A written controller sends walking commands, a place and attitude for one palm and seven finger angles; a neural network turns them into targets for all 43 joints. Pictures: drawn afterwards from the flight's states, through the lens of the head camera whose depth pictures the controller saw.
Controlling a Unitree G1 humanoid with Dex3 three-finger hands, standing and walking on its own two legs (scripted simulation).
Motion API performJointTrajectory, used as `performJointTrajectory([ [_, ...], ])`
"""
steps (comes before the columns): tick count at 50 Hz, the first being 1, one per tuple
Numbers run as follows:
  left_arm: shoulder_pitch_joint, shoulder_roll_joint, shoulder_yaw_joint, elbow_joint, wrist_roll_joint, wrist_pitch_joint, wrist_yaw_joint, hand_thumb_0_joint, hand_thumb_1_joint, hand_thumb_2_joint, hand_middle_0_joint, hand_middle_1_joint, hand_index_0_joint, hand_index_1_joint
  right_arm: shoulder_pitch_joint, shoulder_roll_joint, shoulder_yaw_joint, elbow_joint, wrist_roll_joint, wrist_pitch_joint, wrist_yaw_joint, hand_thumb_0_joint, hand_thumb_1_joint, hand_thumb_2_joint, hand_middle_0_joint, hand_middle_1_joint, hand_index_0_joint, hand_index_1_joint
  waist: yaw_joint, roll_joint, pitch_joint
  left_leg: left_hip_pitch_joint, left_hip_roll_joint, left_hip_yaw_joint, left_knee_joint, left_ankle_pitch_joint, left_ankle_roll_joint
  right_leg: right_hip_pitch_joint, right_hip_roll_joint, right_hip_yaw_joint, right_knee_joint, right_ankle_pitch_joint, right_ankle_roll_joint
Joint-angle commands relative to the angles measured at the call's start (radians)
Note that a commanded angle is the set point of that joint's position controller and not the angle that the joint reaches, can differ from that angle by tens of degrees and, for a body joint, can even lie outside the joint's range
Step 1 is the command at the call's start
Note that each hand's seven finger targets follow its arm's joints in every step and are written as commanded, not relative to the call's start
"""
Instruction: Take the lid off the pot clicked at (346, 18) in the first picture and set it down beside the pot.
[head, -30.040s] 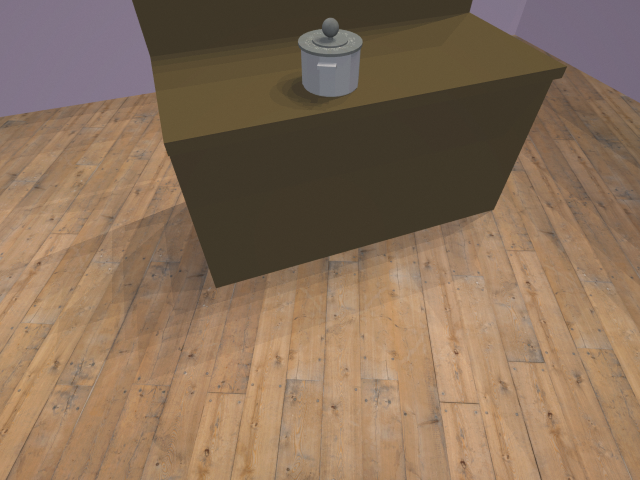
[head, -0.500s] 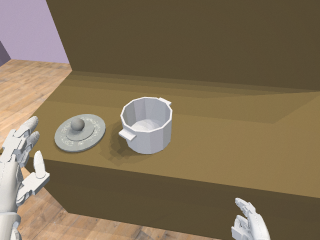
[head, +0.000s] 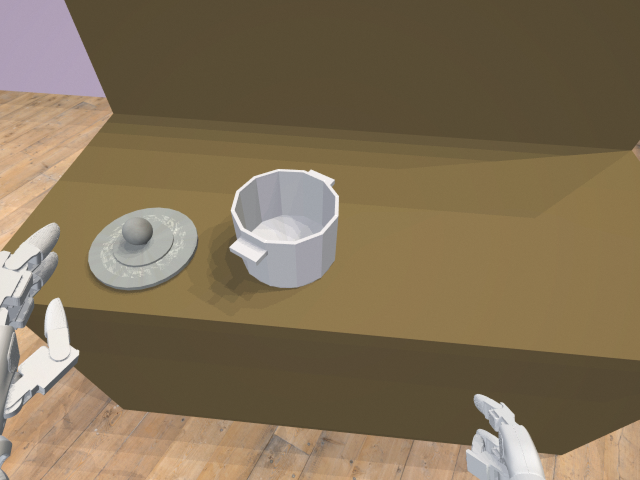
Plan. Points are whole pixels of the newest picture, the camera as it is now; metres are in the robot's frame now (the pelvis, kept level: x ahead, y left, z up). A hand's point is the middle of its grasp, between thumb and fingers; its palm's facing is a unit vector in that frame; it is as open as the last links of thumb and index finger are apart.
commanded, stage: step back with the hand held close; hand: left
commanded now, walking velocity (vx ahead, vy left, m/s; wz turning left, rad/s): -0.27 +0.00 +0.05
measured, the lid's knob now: (137, 231) +0.49 +0.36 -0.03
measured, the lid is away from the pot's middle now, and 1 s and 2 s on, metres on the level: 0.26 0.26 0.26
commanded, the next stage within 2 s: stop stepping back and stand still in 1.60 s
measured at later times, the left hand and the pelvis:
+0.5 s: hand (20, 426) +0.13 +0.25 +0.15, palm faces +0.32 -0.82 -0.47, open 7.4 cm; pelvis -0.05 +0.01 -0.02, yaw +2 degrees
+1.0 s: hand (12, 472) +0.10 +0.23 +0.16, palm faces +0.33 -0.81 -0.48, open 7.4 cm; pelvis -0.10 +0.00 -0.03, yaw +0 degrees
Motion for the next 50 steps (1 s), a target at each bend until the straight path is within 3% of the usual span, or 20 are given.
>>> performJointTrajectory([
  [1,0.079,0.193,0.148,-0.286,-0.003,-0.062,0.027,0.0,0.9,0.9,-0.2,-0.3,-0.2,-0.3,-0.084,-0.113,-0.063,-0.175,0.01,-0.015,-0.015,0.0,-0.9,-0.9,0.2,0.3,0.2,0.3,0.003,0.049,-0.151,0.051,0.181,-0.134,-0.044,0.4,0.004,-0.027,-0.093,-0.006,0.043,0.229,-0.026],
  [3,0.085,0.233,0.184,-0.34,-0.006,-0.064,0.042,0.0,0.9,0.9,-0.2,-0.3,-0.2,-0.3,-0.082,-0.116,-0.068,-0.181,0.014,-0.017,-0.018,0.0,-0.9,-0.9,0.2,0.3,0.2,0.3,0.005,0.099,-0.17,0.029,0.193,-0.155,-0.048,0.406,0.006,-0.033,-0.085,-0.011,0.067,0.161,-0.023],
  [5,0.115,0.221,0.184,-0.338,-0.007,-0.063,0.05,0.0,0.9,0.9,-0.2,-0.3,-0.2,-0.3,-0.068,-0.108,-0.071,-0.178,0.012,-0.023,-0.019,0.0,-0.9,-0.9,0.2,0.3,0.2,0.3,0.002,0.117,-0.17,0.027,0.208,-0.167,-0.047,0.452,0.006,-0.057,-0.08,-0.025,0.08,0.089,-0.018],
  [8,0.124,0.224,0.194,-0.337,-0.006,-0.065,0.058,0.0,0.9,0.9,-0.2,-0.3,-0.2,-0.3,-0.055,-0.113,-0.083,-0.17,0.011,-0.034,-0.017,0.0,-0.9,-0.9,0.2,0.3,0.2,0.3,-0.003,0.109,-0.169,0.024,0.218,-0.178,-0.05,0.438,0.005,-0.076,-0.07,-0.032,0.074,0.012,-0.014],
  [12,0.116,0.192,0.171,-0.296,-0.004,-0.072,0.059,0.0,0.9,0.9,-0.2,-0.3,-0.2,-0.3,-0.038,-0.118,-0.091,-0.161,0.014,-0.042,-0.019,0.0,-0.9,-0.9,0.2,0.3,0.2,0.3,-0.015,0.043,-0.133,-0.061,0.2,-0.169,-0.025,0.231,0.0,-0.079,-0.097,-0.005,0.064,0.039,-0.03],
  [17,0.087,0.197,0.166,-0.289,-0.005,-0.085,0.066,0.0,0.9,0.9,-0.2,-0.3,-0.2,-0.3,-0.039,-0.113,-0.09,-0.158,0.02,-0.041,-0.025,0.0,-0.9,-0.9,0.2,0.3,0.2,0.3,-0.033,-0.061,-0.108,-0.149,0.129,-0.148,0.062,-0.104,-0.016,-0.12,-0.173,0.1,0.016,0.113,-0.074],
  [20,0.067,0.205,0.167,-0.33,-0.003,-0.1,0.075,0.0,0.9,0.9,-0.2,-0.3,-0.2,-0.3,-0.041,-0.106,-0.084,-0.157,0.019,-0.047,-0.028,0.0,-0.9,-0.9,0.2,0.3,0.2,0.3,-0.042,-0.041,-0.095,-0.159,0.121,-0.148,0.05,-0.181,-0.018,-0.162,-0.18,0.103,0.029,0.079,-0.079],
  [23,0.067,0.234,0.207,-0.346,0.005,-0.107,0.087,0.0,0.9,0.9,-0.2,-0.3,-0.2,-0.3,-0.064,-0.112,-0.083,-0.169,0.018,-0.058,-0.034,0.0,-0.9,-0.9,0.2,0.3,0.2,0.3,-0.031,0.057,-0.1,-0.224,0.171,-0.198,-0.066,-0.189,0.004,-0.118,-0.1,0.022,0.124,0.034,-0.043],
  [25,0.055,0.209,0.19,-0.36,0.012,-0.113,0.082,0.0,0.9,0.9,-0.2,-0.3,-0.2,-0.3,-0.062,-0.109,-0.081,-0.174,0.013,-0.07,-0.03,0.0,-0.9,-0.9,0.2,0.3,0.2,0.3,-0.025,0.145,-0.095,-0.264,0.215,-0.232,-0.122,-0.183,0.021,-0.096,-0.056,-0.031,0.19,-0.056,-0.02],
  [27,0.046,0.2,0.19,-0.349,0.012,-0.112,0.081,0.0,0.9,0.9,-0.2,-0.3,-0.2,-0.3,-0.048,-0.11,-0.082,-0.166,0.003,-0.084,-0.025,0.0,-0.9,-0.9,0.2,0.3,0.2,0.3,-0.021,0.143,-0.082,-0.29,0.246,-0.254,-0.148,-0.162,0.033,-0.088,-0.035,-0.043,0.233,-0.121,-0.012],
  [30,0.023,0.183,0.163,-0.365,0.01,-0.12,0.075,0.0,0.9,0.9,-0.2,-0.3,-0.2,-0.3,-0.029,-0.113,-0.086,-0.15,-0.003,-0.104,-0.014,0.0,-0.9,-0.9,0.2,0.3,0.2,0.3,-0.02,0.113,-0.113,-0.191,0.263,-0.235,-0.094,0.08,0.027,-0.112,-0.045,-0.048,0.185,-0.103,-0.01],
  [32,0.007,0.177,0.148,-0.357,0.014,-0.118,0.069,0.0,0.9,0.9,-0.2,-0.3,-0.2,-0.3,-0.027,-0.121,-0.084,-0.147,-0.005,-0.106,-0.009,0.0,-0.9,-0.9,0.2,0.3,0.2,0.3,-0.021,0.083,-0.109,-0.205,0.257,-0.216,-0.066,0.077,0.019,-0.085,-0.061,-0.042,0.158,-0.056,-0.018],
  [33,0.016,0.197,0.17,-0.344,0.015,-0.116,0.07,0.0,0.9,0.9,-0.2,-0.3,-0.2,-0.3,-0.033,-0.12,-0.087,-0.143,-0.004,-0.105,-0.008,0.0,-0.9,-0.9,0.2,0.3,0.2,0.3,-0.02,0.06,-0.117,-0.215,0.248,-0.205,-0.066,0.026,0.016,-0.079,-0.068,-0.04,0.153,-0.052,-0.023],
  [34,0.027,0.176,0.155,-0.331,0.013,-0.118,0.068,0.0,0.9,0.9,-0.2,-0.3,-0.2,-0.3,-0.034,-0.116,-0.084,-0.15,-0.002,-0.101,-0.008,0.0,-0.9,-0.9,0.2,0.3,0.2,0.3,-0.022,0.063,-0.109,-0.245,0.239,-0.189,-0.055,-0.041,0.012,-0.07,-0.082,-0.037,0.145,-0.031,-0.028],
  [37,0.003,0.197,0.179,-0.33,0.021,-0.133,0.073,0.0,0.9,0.9,-0.2,-0.3,-0.2,-0.3,-0.054,-0.123,-0.082,-0.165,0.003,-0.092,-0.01,0.0,-0.9,-0.9,0.2,0.3,0.2,0.3,-0.029,0.04,-0.062,-0.432,0.201,-0.175,-0.059,-0.413,0.015,-0.029,-0.117,-0.005,0.156,-0.056,-0.045],
  [38,0.003,0.222,0.209,-0.333,0.031,-0.141,0.079,0.0,0.9,0.9,-0.2,-0.3,-0.2,-0.3,-0.053,-0.129,-0.086,-0.166,0.0,-0.092,-0.014,0.0,-0.9,-0.9,0.2,0.3,0.2,0.3,-0.03,0.051,-0.058,-0.483,0.195,-0.177,-0.068,-0.486,0.02,-0.008,-0.114,0.0,0.162,-0.085,-0.046],
  [39,0.019,0.203,0.201,-0.32,0.03,-0.145,0.081,0.0,0.9,0.9,-0.2,-0.3,-0.2,-0.3,-0.045,-0.119,-0.084,-0.168,0.005,-0.089,-0.013,0.0,-0.9,-0.9,0.2,0.3,0.2,0.3,-0.031,0.056,-0.058,-0.493,0.196,-0.177,-0.064,-0.506,0.021,-0.015,-0.111,-0.009,0.176,-0.105,-0.045],
  [43,0.033,0.235,0.232,-0.366,0.024,-0.172,0.093,0.0,0.9,0.9,-0.2,-0.3,-0.2,-0.3,-0.038,-0.113,-0.089,-0.159,0.007,-0.102,-0.016,0.0,-0.9,-0.9,0.2,0.3,0.2,0.3,-0.036,0.078,-0.112,-0.423,0.2,-0.188,-0.071,-0.412,0.014,-0.055,-0.101,-0.032,0.213,-0.039,-0.049],
  [47,0.011,0.213,0.223,-0.37,0.031,-0.182,0.096,0.0,0.9,0.9,-0.2,-0.3,-0.2,-0.3,-0.035,-0.115,-0.09,-0.142,0.003,-0.126,-0.02,0.0,-0.9,-0.9,0.2,0.3,0.2,0.3,-0.035,0.147,-0.091,-0.501,0.268,-0.218,-0.135,-0.483,0.038,-0.011,-0.052,-0.062,0.302,-0.12,-0.033],
  [50,-0.005,0.206,0.208,-0.356,0.028,-0.178,0.096,0.0,0.9,0.9,-0.2,-0.3,-0.2,-0.3,-0.024,-0.109,-0.092,-0.119,0.002,-0.137,-0.021,0.0,-0.9,-0.9,0.2,0.3,0.2,0.3,-0.035,0.069,-0.095,-0.421,0.235,-0.178,-0.051,-0.377,0.017,-0.054,-0.08,-0.037,0.21,-0.06,-0.045],
])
